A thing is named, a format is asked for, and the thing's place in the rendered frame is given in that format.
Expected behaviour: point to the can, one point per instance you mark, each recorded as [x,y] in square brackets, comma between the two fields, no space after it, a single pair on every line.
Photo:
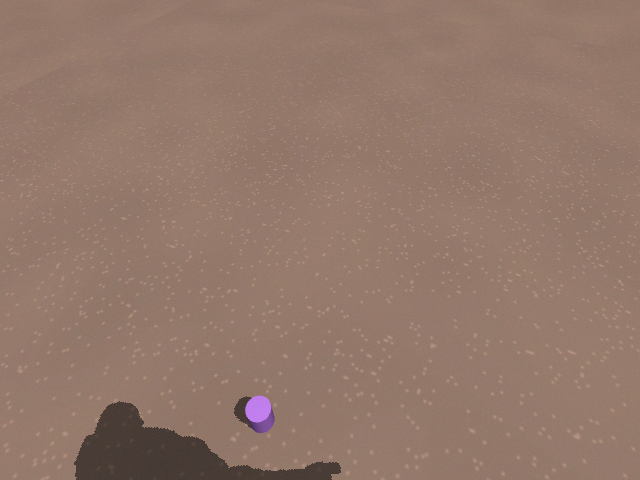
[259,414]

